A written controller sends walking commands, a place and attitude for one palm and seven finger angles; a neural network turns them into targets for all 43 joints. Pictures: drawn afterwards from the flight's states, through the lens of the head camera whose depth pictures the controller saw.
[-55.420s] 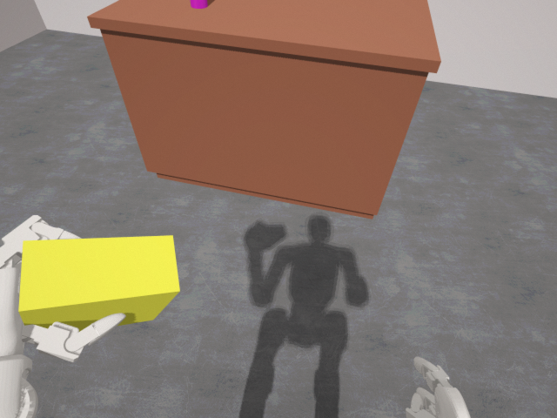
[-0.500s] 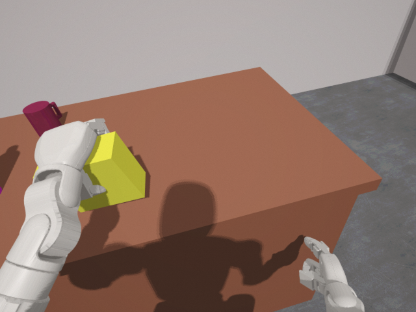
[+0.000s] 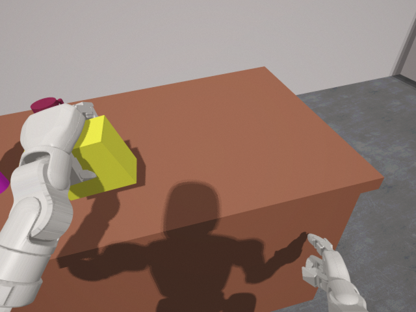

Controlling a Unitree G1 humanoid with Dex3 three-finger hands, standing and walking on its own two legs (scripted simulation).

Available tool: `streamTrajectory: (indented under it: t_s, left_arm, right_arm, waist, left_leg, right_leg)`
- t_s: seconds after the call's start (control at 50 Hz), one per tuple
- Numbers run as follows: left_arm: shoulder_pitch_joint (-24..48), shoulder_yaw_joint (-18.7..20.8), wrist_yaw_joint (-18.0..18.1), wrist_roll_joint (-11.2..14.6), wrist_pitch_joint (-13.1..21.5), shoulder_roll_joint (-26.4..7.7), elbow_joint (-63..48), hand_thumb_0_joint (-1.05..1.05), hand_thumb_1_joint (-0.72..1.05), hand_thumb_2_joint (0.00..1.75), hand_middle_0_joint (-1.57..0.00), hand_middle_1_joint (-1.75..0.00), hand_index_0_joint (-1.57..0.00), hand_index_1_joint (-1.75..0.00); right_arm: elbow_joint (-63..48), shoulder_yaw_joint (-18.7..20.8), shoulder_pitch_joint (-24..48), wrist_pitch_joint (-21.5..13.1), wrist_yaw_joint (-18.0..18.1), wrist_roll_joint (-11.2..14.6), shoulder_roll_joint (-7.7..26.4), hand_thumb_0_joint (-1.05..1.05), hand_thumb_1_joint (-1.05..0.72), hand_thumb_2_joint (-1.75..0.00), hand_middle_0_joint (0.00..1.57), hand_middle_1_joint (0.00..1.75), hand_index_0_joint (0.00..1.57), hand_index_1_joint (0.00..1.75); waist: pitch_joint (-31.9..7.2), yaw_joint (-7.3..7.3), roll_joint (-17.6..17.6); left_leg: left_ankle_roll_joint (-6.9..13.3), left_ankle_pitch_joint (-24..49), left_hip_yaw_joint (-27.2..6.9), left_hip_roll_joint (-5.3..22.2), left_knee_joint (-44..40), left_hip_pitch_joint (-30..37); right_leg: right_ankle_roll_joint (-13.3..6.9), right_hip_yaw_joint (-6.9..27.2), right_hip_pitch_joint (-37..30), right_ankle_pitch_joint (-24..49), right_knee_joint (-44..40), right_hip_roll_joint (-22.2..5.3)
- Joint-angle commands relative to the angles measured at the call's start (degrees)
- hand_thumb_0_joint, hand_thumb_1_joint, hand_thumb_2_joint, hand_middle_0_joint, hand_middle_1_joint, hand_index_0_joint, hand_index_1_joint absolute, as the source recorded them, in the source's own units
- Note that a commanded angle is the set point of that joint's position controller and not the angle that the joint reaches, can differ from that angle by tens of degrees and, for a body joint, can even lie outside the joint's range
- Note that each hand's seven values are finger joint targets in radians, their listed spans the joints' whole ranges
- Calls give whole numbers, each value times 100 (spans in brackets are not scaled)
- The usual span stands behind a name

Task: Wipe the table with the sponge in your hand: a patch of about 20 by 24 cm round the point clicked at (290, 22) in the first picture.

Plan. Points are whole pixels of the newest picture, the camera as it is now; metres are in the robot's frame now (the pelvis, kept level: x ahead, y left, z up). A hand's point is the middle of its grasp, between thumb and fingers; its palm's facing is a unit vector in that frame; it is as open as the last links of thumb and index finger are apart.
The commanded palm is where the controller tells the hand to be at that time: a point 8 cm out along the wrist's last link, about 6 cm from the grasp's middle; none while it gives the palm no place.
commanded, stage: lift the sponge slowly off the table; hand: left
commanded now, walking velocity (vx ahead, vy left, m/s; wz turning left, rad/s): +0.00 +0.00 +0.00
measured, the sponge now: (93, 167) +0.29 +0.28 +0.17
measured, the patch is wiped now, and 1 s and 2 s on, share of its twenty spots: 1.00 1.00 1.00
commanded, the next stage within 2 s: bring the sponge back beside the body in 0.32 s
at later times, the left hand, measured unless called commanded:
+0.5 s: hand (78, 139) +0.29 +0.27 +0.24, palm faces +0.28 -0.10 -0.96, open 10.0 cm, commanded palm +0.23 +0.27 +0.31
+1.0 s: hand (71, 155) +0.26 +0.27 +0.24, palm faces +0.32 -0.14 -0.94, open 10.0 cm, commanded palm +0.20 +0.27 +0.30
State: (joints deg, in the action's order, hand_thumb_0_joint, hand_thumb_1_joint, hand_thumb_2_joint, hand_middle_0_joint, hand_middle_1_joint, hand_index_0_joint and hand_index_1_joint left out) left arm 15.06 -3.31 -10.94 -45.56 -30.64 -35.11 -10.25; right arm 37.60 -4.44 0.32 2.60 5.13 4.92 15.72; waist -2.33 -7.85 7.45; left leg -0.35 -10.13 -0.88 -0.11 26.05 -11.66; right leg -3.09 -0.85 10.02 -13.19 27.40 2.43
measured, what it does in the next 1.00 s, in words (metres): stands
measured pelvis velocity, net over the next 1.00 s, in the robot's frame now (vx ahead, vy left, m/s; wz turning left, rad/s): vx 0.00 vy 0.01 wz -0.01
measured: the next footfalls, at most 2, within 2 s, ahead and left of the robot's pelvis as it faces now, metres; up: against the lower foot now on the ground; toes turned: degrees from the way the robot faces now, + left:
none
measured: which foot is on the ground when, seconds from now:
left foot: down 0.00-1.00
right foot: down 0.00-1.00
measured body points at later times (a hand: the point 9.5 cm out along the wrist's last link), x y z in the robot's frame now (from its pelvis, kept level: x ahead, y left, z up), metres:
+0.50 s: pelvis +0.00 +0.01 +0.00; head -0.04 -0.05 +0.44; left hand +0.27 +0.27 +0.29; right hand +0.26 -0.19 -0.07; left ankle +0.05 +0.13 -0.74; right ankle +0.02 -0.09 -0.74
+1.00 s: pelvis +0.00 +0.01 +0.00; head -0.04 -0.05 +0.44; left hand +0.23 +0.27 +0.29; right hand +0.27 -0.18 -0.06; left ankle +0.05 +0.13 -0.74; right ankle +0.02 -0.09 -0.74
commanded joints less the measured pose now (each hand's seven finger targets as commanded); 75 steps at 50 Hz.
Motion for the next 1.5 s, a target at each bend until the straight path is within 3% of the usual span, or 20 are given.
streamTrajectory:
  t_s: [0.0,0.06,0.12,0.24,0.36,0.38,0.42,0.48,0.82,0.88,0.96,0.98,1.04,1.08,1.12,1.16,1.22,1.26,1.42,1.48]
  left_arm:
    - [2506,843,179,-267,93,-1495,-725,0,10,130,-120,-160,-120,-160]
    - [2357,1106,129,-275,104,-1784,-957,0,10,130,-120,-160,-120,-160]
    - [2415,900,104,-214,95,-1537,-724,0,10,130,-120,-160,-120,-160]
    - [2348,1097,79,-190,56,-1730,-667,0,10,130,-120,-160,-120,-160]
    - [2254,1083,49,-128,53,-1659,-1151,0,10,130,-120,-160,-120,-160]
    - [2356,872,53,-114,41,-1438,-1100,0,10,130,-120,-160,-120,-160]
    - [2181,1035,86,-129,33,-1593,-843,0,10,130,-120,-160,-120,-160]
    - [2305,1016,126,-150,58,-1573,-1407,0,10,130,-120,-160,-120,-160]
    - [1141,1199,307,46,-59,-1451,-1788,0,10,130,-120,-160,-120,-160]
    - [1206,1213,339,74,-54,-1463,-2251,0,10,130,-120,-160,-120,-160]
    - [951,1499,387,85,-23,-1726,-2314,0,10,130,-120,-160,-120,-160]
    - [905,1307,379,113,-36,-1494,-2284,0,10,130,-120,-160,-120,-160]
    - [620,1447,386,156,-14,-1603,-2208,0,10,130,-120,-160,-120,-160]
    - [616,1417,387,168,1,-1545,-2470,0,10,130,-120,-160,-120,-160]
    - [191,1479,369,204,-8,-1538,-2263,0,10,130,-120,-160,-120,-160]
    - [256,1569,367,216,20,-1653,-2621,0,10,130,-120,-160,-120,-160]
    - [-101,1559,374,259,41,-1565,-2424,0,10,130,-120,-160,-120,-160]
    - [16,1659,381,233,76,-1721,-2783,0,10,130,-120,-160,-120,-160]
    - [-552,1757,428,307,179,-1680,-2613,0,10,130,-120,-160,-120,-160]
    - [-514,1812,445,337,233,-1713,-2926,0,10,130,-120,-160,-120,-160]
  right_arm:
    - [-1102,159,1471,-422,33,-26,467,0,-90,-90,20,30,20,30]
    - [-1155,188,1492,-405,18,-35,508,0,-90,-90,20,30,20,30]
    - [-1141,174,1454,-396,21,-50,477,0,-90,-90,20,30,20,30]
    - [-1151,190,1431,-347,-2,-44,501,0,-90,-90,20,30,20,30]
    - [-1259,184,1508,-331,-25,-8,491,0,-90,-90,20,30,20,30]
    - [-1314,151,1501,-353,-18,-23,452,0,-90,-90,20,30,20,30]
    - [-1215,183,1421,-331,-1,-36,505,0,-90,-90,20,30,20,30]
    - [-1321,165,1522,-359,-14,-33,449,0,-90,-90,20,30,20,30]
    - [-1328,152,1497,-306,0,-49,433,0,-90,-90,20,30,20,30]
    - [-1432,122,1594,-337,-11,-33,388,0,-90,-90,20,30,20,30]
    - [-1354,152,1594,-344,-8,-33,427,0,-90,-90,20,30,20,30]
    - [-1419,131,1588,-333,0,-46,389,0,-90,-90,20,30,20,30]
    - [-1344,154,1517,-296,3,-50,419,0,-90,-90,20,30,20,30]
    - [-1448,131,1586,-337,-5,-51,391,0,-90,-90,20,30,20,30]
    - [-1380,148,1511,-319,-1,-79,423,0,-90,-90,20,30,20,30]
    - [-1416,149,1627,-354,-6,-40,419,0,-90,-90,20,30,20,30]
    - [-1401,148,1513,-333,21,-96,422,0,-90,-90,20,30,20,30]
    - [-1424,156,1625,-382,19,-52,421,0,-90,-90,20,30,20,30]
    - [-1393,159,1495,-402,70,-137,414,0,-90,-90,20,30,20,30]
    - [-1471,151,1533,-450,76,-114,386,0,-90,-90,20,30,20,30]
  waist:
    - [-1101,31,-431]
    - [-1279,-35,-231]
    - [-1120,-38,-424]
    - [-1213,-87,-570]
    - [-1256,-33,-312]
    - [-1206,-54,-393]
    - [-1082,-52,-634]
    - [-1315,-97,-283]
    - [-1076,-128,-452]
    - [-1187,-154,-128]
    - [-1083,-132,-298]
    - [-1061,-157,-271]
    - [-951,-149,-476]
    - [-1077,-183,-224]
    - [-938,-175,-540]
    - [-963,-149,-223]
    - [-826,-185,-542]
    - [-870,-150,-215]
    - [-591,-218,-512]
    - [-751,-237,-258]
  left_leg:
    - [164,334,-272,-151,-231,334]
    - [174,389,-275,-166,-215,362]
    - [174,371,-267,-140,-223,316]
    - [160,456,-248,-128,-183,232]
    - [159,377,-257,-112,-232,316]
    - [157,366,-263,-109,-235,236]
    - [167,285,-266,-103,-220,229]
    - [162,473,-273,-126,-214,312]
    - [157,408,-288,-78,-239,337]
    - [150,423,-309,-100,-248,355]
    - [147,369,-338,-77,-220,402]
    - [155,367,-300,-97,-196,347]
    - [157,343,-291,-93,-168,345]
    - [156,433,-305,-106,-146,350]
    - [164,477,-272,-97,-96,339]
    - [155,353,-305,-90,-122,403]
    - [163,390,-270,-94,-29,320]
    - [154,278,-310,-91,-73,412]
    - [152,138,-263,-99,-3,293]
    - [142,72,-309,-106,-17,317]
  right_leg:
    - [-165,720,-55,121,-681,-210]
    - [-184,839,-168,198,-622,-200]
    - [-164,661,-88,201,-644,-220]
    - [-149,716,-163,369,-573,-258]
    - [-153,720,-109,230,-552,-216]
    - [-148,598,-110,225,-526,-252]
    - [-136,651,-31,131,-605,-227]
    - [-179,642,-160,295,-503,-230]
    - [-165,631,-63,212,-567,-147]
    - [-182,658,-141,199,-519,-147]
    - [-189,839,-28,90,-577,-102]
    - [-171,731,-52,87,-569,-145]
    - [-132,753,33,72,-614,-147]
    - [-169,757,-68,175,-550,-147]
    - [-134,735,-2,258,-575,-144]
    - [-156,933,45,79,-624,-119]
    - [-122,816,79,105,-621,-174]
    - [-150,1012,132,-82,-659,-124]
    - [-103,910,243,-355,-745,-182]
    - [-125,957,166,-420,-703,-178]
